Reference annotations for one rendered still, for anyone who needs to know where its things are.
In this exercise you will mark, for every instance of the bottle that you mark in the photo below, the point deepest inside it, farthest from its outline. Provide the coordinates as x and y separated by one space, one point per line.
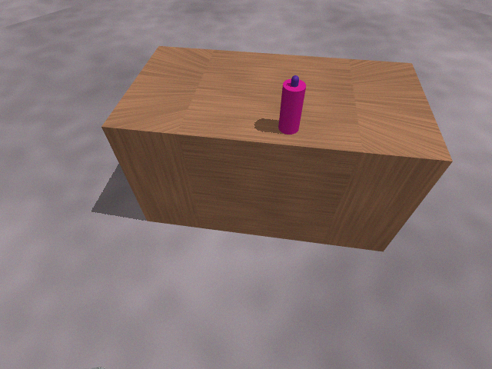
292 100

